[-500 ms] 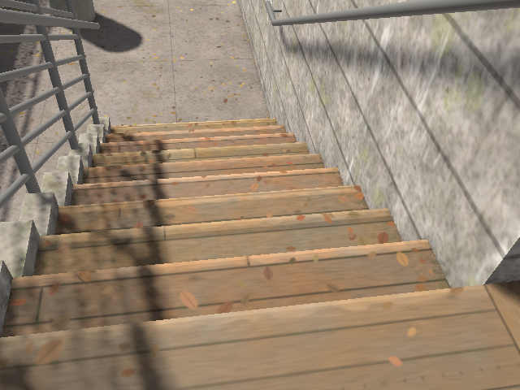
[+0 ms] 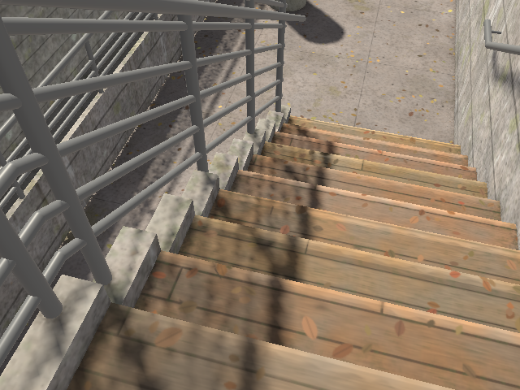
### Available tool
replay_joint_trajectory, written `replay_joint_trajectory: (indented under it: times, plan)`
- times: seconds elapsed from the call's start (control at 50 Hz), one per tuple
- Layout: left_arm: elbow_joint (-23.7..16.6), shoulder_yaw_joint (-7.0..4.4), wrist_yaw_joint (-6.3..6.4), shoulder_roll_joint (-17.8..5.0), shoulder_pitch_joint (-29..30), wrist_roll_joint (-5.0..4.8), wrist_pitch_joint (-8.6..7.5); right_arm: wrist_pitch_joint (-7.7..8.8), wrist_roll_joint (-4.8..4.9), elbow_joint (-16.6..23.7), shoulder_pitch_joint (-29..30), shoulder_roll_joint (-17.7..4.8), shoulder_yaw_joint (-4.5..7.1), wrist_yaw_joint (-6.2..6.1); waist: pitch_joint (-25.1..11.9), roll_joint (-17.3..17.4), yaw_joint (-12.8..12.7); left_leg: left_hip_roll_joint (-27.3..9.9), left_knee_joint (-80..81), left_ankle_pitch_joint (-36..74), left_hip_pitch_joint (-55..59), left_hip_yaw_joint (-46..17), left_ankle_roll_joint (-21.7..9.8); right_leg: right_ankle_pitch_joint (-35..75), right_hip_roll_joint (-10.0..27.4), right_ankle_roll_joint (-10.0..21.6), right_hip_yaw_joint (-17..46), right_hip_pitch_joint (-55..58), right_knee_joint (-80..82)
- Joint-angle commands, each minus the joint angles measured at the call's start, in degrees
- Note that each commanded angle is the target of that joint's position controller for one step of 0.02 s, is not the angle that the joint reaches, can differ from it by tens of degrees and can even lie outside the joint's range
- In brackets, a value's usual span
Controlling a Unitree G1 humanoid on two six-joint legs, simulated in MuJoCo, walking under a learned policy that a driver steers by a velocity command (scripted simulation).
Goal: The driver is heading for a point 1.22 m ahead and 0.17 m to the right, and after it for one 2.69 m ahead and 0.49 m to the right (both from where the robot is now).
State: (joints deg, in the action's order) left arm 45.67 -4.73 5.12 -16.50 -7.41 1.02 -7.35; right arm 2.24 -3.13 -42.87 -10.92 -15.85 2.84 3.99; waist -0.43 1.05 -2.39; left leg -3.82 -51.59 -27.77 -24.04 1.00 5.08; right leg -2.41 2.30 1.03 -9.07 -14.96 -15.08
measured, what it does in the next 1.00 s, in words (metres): walks ahead: left foot, then right foot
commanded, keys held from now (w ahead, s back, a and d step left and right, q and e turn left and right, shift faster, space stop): q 0.04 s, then no key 0.20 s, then e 0.06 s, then w+e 0.70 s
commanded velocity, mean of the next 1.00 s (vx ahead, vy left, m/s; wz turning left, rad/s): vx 0.24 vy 0.00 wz -0.16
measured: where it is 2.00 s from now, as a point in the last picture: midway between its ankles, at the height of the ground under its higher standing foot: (377, 354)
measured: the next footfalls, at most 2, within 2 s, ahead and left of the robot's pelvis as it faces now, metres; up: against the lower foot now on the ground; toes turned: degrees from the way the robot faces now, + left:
left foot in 0.10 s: +0.02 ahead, +0.13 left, +0.00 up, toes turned +6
right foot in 0.84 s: +0.27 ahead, -0.18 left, +0.00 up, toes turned -11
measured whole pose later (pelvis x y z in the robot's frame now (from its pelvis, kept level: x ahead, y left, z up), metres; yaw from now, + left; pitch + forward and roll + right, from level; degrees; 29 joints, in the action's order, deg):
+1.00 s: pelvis +0.21 -0.10 -0.01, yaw -15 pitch -1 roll +0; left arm 50.5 -2.5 -2.4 -13.3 -17.4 2.2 -7.4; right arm 5.9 -5.3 -50.4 -17.2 -14.2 0.0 0.2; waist 1.9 0.8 -0.6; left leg -5.3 -66.1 -20.7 -23.4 -2.6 -3.2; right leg -11.3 -6.1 5.5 1.5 -14.9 -27.1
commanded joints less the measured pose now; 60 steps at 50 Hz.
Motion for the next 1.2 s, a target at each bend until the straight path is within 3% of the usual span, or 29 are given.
replay_joint_trajectory:
  times: [0.02, 0.1, 0.12, 0.14, 0.16, 0.18, 0.22, 0.28, 0.34, 0.36, 0.38, 0.42, 0.46, 0.54, 0.6, 0.66, 0.72, 0.78, 0.84, 0.86, 0.88, 0.9, 0.92, 0.94, 1.0, 1.1, 1.16, 1.18, 1.2]
  plan:
    - [-5.85, -3.49, 0.10, -10.94, 2.86, 1.41, -0.76, 0.16, 1.03, 1.97, -5.79, -4.13, 0.00, -0.01, -5.69, -7.43, 1.38, -2.12, 9.46, 5.85, 5.29, 0.21, -2.03, 11.52, 17.69, 13.14, 10.52, 6.44, 4.66]
    - [-5.94, -0.73, -1.25, -5.61, 6.93, 0.52, -0.08, 2.91, 2.56, 2.38, -8.70, -7.82, 2.38, 0.22, -7.42, -3.95, 6.17, 1.80, 28.30, 30.25, 20.50, -0.64, -13.77, -4.07, 12.17, 5.12, 5.51, -2.03, -6.21]
    - [-7.82, 0.87, -1.44, 0.72, 0.72, 0.33, 0.10, 4.43, 1.20, 4.09, -10.20, -15.85, 4.45, -0.45, -10.77, 11.42, 3.14, -14.41, 32.55, 64.86, 27.08, -19.02, -27.64, -26.13, 1.67, -2.29, -3.64, -9.16, -22.65]
    - [-7.30, 0.34, -1.45, -3.12, -2.53, 0.30, -1.24, 6.14, -0.70, 6.35, -7.67, -18.63, 5.35, 0.29, -4.69, 8.58, 2.11, -21.28, 35.37, 63.36, 22.37, -27.21, -34.40, -34.33, -2.83, -4.61, 5.03, -17.26, -26.38]
    - [-6.27, -0.98, -1.96, -6.75, 0.81, 0.26, -0.12, 6.65, -1.12, 4.53, -6.65, -15.65, 5.86, -0.30, -3.24, 4.79, 3.67, -17.31, 36.97, 48.19, 21.49, -21.10, -28.90, -30.66, -0.06, -4.70, 9.82, -17.23, -30.59]
    - [-6.78, -2.12, -1.63, -8.82, 2.05, 0.33, 0.84, 6.60, 1.38, 5.31, -2.27, -12.52, 5.41, -0.44, -2.83, 7.48, 2.38, -12.87, 36.97, 40.67, 21.26, -17.68, -24.83, -27.09, 0.15, -5.26, 9.73, -17.70, -34.50]
    - [-4.88, -1.50, -1.87, -5.25, -0.79, 1.98, 2.22, 5.76, 3.73, 6.52, 3.78, -5.99, 2.93, -0.45, -3.17, 6.41, -0.97, -10.06, 35.88, 40.00, 17.38, -13.52, -20.13, -20.56, 1.00, -6.00, 12.00, -13.30, -39.13]
    - [-0.16, -1.06, -4.66, -2.90, -7.38, -0.08, 2.71, 5.24, 3.40, 9.18, 8.81, -2.39, 1.44, 0.85, -2.30, 3.73, -3.01, -5.79, 34.25, 37.61, 12.49, -6.03, -16.67, -10.44, 2.53, -7.97, 10.56, -5.60, -36.75]
    - [0.34, -0.55, -7.78, -3.13, -3.77, 0.58, 4.42, 3.66, 3.72, 5.46, -5.16, -7.40, 2.83, 1.62, 2.64, 4.25, 5.04, -7.82, 35.06, 9.45, 17.26, -10.86, -17.25, -12.52, 2.15, -7.59, 7.47, -9.04, -27.36]
    - [-1.78, -0.90, -7.06, -5.27, 0.50, 0.82, 4.52, 3.03, 2.65, 3.64, -12.00, -12.14, 4.74, 0.61, 5.42, 6.37, 9.42, -12.91, 39.34, -0.80, 24.20, -18.43, -21.91, -16.84, 1.23, -6.03, 7.28, -19.14, -29.02]
    - [-2.92, -0.67, -5.87, -5.70, 3.14, 0.43, 4.09, 3.10, 2.00, 2.23, -15.78, -11.28, 4.65, -0.99, 6.85, 6.90, 11.60, -18.25, 42.38, -4.61, 31.96, -25.86, -24.70, -19.01, 2.81, -3.95, 11.41, -29.16, -29.93]
    - [-2.16, -0.14, -3.67, -4.87, 1.54, 0.03, 2.40, 4.42, 0.39, 1.56, -13.27, -3.53, 1.61, -2.38, 5.15, 6.25, 9.65, -21.20, 44.20, 0.95, 38.19, -28.55, -25.71, -18.52, 2.92, -0.08, 19.00, -34.14, -33.65]
    - [-1.88, -0.19, -3.54, -4.21, -1.48, 1.22, 1.82, 5.20, 0.04, 2.09, -7.10, -0.53, -0.10, -2.71, 3.36, 4.33, 6.15, -17.99, 46.04, 5.38, 35.68, -20.38, -23.09, -16.72, 2.09, 2.35, 17.84, -29.63, -35.99]
    - [-2.41, 1.30, -7.12, 0.30, -0.09, 3.23, 3.73, 5.81, -0.95, 1.66, -6.15, -5.24, 0.62, -4.94, 5.13, 2.35, 5.41, -12.36, 49.79, 13.91, 26.88, -3.79, -19.62, -8.94, 1.86, 1.25, 9.28, -20.44, -31.81]
    - [-1.77, 2.19, -8.33, 1.12, -0.50, 1.69, 3.58, 5.56, -1.53, -1.22, -11.61, -1.77, -0.78, -5.08, 5.76, 3.47, 6.22, -13.86, 49.80, 17.81, 31.86, -1.54, -21.16, -5.70, 2.53, 0.56, 9.97, -22.55, -26.64]
    - [-3.68, 3.27, -9.87, 2.67, 3.83, 2.45, 3.61, 4.84, -1.73, -5.18, -16.27, -4.38, -0.26, -4.29, 7.76, 3.80, 7.47, -14.74, 48.76, 25.18, 34.96, 1.86, -20.95, -4.38, 2.61, 2.36, 8.95, -23.68, -21.50]
    - [-3.48, 2.62, -9.20, 0.75, 2.87, 2.46, 3.39, 3.48, -1.43, -6.51, -13.53, -3.08, -0.92, -3.86, 7.85, 5.37, 4.77, -15.93, 48.24, 26.56, 31.96, 5.22, -18.34, -8.13, 2.21, 3.10, 9.08, -18.64, -21.23]
    - [-3.62, 3.03, -9.65, 1.57, 3.75, 1.98, 2.95, 2.62, -1.64, -8.38, -13.65, -7.16, 0.21, -4.76, 9.19, 3.55, 3.46, -17.34, 44.82, 29.16, 31.60, 8.13, -17.26, -5.70, 0.34, 4.72, 8.00, -15.96, -17.26]
    - [-0.77, -0.13, -8.69, -5.35, -7.14, 0.25, 0.80, 3.44, -3.24, -9.72, -15.50, -5.65, -0.77, -4.89, -0.47, 1.76, -2.01, -10.18, 23.24, 47.22, 20.46, 15.92, -11.91, 0.33, -6.75, 9.15, 5.12, 10.56, -17.77]
    - [1.27, -1.68, -6.61, -9.89, -19.66, 1.27, 0.83, 4.26, -4.49, -7.58, -19.44, 1.13, -2.94, -4.24, -13.81, -8.44, -3.43, -4.43, 4.47, 31.18, 2.66, 15.89, -6.40, 4.72, 1.70, 17.62, 21.00, 35.79, -20.07]
    - [3.87, -1.44, -6.22, -11.58, -29.27, 2.45, 1.17, 5.00, -3.86, -6.27, -18.62, 2.49, -4.12, -2.16, -21.76, -9.47, -6.57, 3.18, -7.24, -3.19, -8.77, 5.71, -5.26, -3.13, 13.19, 23.81, 47.23, 47.12, -7.16]
    - [6.32, -1.68, -6.77, -10.11, -29.62, 3.62, -0.02, 5.10, -1.36, -4.03, -5.70, -1.70, -2.51, -1.06, -3.59, -4.99, -9.38, 2.60, -14.55, -1.22, -22.36, -4.02, -7.43, -13.67, 11.97, 16.93, 46.44, 38.55, -0.70]
    - [5.54, -1.56, -7.04, -8.54, -23.47, 1.83, -0.65, 5.38, -0.85, -3.29, -1.54, -4.44, -1.62, -1.98, 3.11, -6.07, -7.70, -0.26, -19.14, 2.52, -24.40, -5.36, -8.19, -19.97, 10.91, 14.71, 40.74, 27.39, 0.60]
    - [4.93, -0.33, -7.20, -5.01, -19.01, 0.70, -0.64, 5.01, -2.25, -3.88, -3.51, -6.22, -0.89, -3.26, 1.99, -7.11, -4.09, -1.78, -19.59, 4.79, -19.28, -6.23, -9.32, -20.16, 8.74, 14.36, 36.96, 19.95, 1.18]
    - [1.70, 2.30, -7.60, -0.02, -8.64, 1.06, -0.98, 4.17, -1.81, -2.80, -6.51, -0.01, -2.69, -4.73, 2.88, -3.95, 3.92, -3.32, -16.96, 10.62, -8.32, -7.31, -9.24, -9.96, 7.94, 15.27, 32.20, -0.93, 4.44]
    - [2.08, 1.95, -8.62, -2.83, -13.20, 3.41, -1.71, 2.56, -1.13, 0.98, 1.77, -1.67, -3.15, -4.76, 2.74, -3.01, 2.30, -1.39, 4.17, 25.80, -10.09, -3.72, -5.12, 8.40, 3.20, 15.18, 27.23, -3.84, 2.58]
    - [2.49, 1.04, -10.66, -4.69, -16.80, 3.63, -0.43, 1.11, -1.24, 1.19, 5.33, 1.52, -4.77, -2.06, 0.97, -4.65, 1.21, 2.00, 7.74, 33.28, 2.00, 2.27, -4.07, 17.93, -0.26, 12.60, 20.80, -11.88, -0.41]
    - [2.09, 1.28, -11.14, -5.23, -16.24, 5.98, -0.42, 1.18, -2.44, -1.07, -1.68, 0.22, -4.21, -0.93, -0.30, -5.40, 4.08, 1.89, -4.17, 40.01, 8.13, 1.68, -4.08, 19.27, 0.59, 11.95, 21.32, -15.46, -3.75]
    - [1.34, 1.34, -10.87, -5.21, -14.69, 5.39, -0.54, 1.54, -2.53, -2.11, -4.94, -3.08, -2.91, -0.67, -0.04, -3.37, 5.63, 1.80, -6.01, 34.28, 5.39, 1.50, -4.13, 23.22, 2.08, 11.17, 22.53, -12.85, -6.72]
Keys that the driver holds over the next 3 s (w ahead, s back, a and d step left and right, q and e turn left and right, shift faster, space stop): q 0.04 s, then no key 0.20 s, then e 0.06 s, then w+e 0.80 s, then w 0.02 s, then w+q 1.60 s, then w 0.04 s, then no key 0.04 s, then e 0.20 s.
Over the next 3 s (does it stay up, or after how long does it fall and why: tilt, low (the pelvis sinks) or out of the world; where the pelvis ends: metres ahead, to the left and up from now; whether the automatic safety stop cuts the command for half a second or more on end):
stays up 1.05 -0.20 -0.38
